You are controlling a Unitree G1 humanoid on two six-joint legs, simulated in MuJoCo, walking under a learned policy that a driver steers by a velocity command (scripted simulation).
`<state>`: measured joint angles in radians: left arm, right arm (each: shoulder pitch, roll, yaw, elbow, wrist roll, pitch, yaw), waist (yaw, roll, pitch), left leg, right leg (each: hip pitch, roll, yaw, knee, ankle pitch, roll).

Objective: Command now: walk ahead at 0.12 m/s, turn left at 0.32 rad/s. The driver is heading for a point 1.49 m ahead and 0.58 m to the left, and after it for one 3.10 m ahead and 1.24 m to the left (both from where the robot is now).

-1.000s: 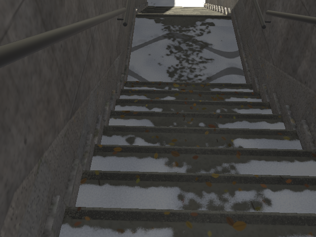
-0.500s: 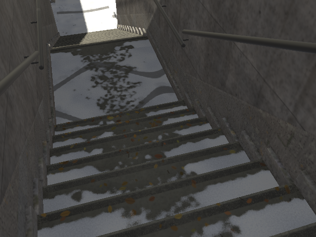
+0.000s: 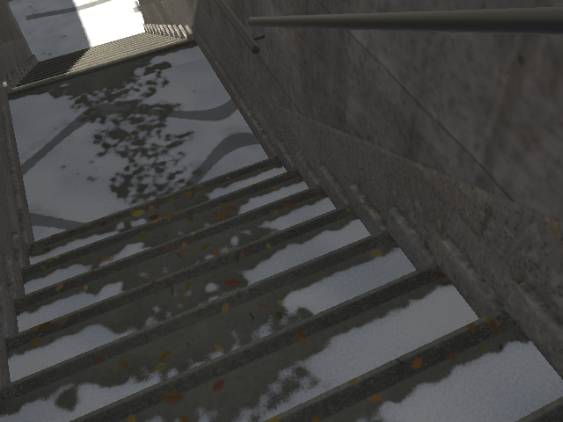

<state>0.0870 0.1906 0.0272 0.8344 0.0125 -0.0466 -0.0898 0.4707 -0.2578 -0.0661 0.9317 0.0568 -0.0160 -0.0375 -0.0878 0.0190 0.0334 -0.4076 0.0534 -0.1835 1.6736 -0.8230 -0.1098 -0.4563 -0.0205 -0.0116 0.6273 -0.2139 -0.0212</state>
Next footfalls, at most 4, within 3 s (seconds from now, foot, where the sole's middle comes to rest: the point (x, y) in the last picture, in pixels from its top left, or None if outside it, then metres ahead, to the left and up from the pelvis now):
0.42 left None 0.07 0.12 -0.76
1.04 right None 0.17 -0.07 -0.76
1.36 left None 0.06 0.12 -0.76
1.86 right None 0.20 -0.12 -0.76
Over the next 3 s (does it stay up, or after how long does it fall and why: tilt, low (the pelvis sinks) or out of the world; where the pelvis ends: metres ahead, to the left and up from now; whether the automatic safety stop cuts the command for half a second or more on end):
stays up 0.70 0.06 -0.30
